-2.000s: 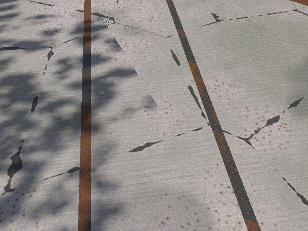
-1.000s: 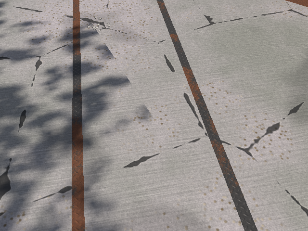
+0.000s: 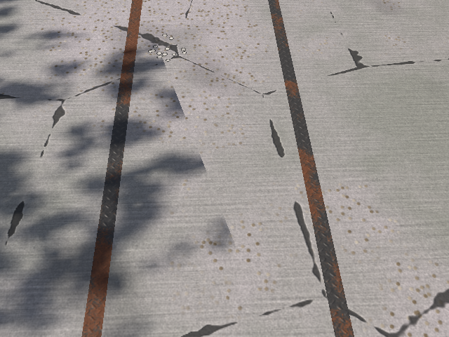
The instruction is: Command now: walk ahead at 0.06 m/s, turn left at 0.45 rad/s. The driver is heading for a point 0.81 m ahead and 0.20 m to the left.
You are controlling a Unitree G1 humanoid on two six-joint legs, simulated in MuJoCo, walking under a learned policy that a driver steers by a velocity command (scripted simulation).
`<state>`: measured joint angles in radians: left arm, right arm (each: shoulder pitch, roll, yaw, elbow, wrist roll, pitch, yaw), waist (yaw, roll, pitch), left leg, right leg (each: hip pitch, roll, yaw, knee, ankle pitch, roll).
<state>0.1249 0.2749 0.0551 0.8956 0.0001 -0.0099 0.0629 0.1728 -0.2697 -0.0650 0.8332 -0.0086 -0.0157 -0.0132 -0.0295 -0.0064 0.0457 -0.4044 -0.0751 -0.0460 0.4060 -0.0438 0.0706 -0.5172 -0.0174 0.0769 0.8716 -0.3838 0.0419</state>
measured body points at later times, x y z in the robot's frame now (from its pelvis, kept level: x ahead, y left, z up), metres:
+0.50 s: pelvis +0.02 -0.04 +0.01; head +0.06 -0.04 +0.46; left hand +0.05 +0.27 -0.10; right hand +0.25 -0.25 -0.11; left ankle +0.00 +0.11 -0.69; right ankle +0.06 -0.15 -0.74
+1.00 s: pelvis +0.03 +0.02 +0.01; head +0.04 +0.03 +0.46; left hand +0.01 +0.32 -0.10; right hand +0.27 -0.16 -0.09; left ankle -0.02 +0.09 -0.73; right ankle +0.11 -0.11 -0.71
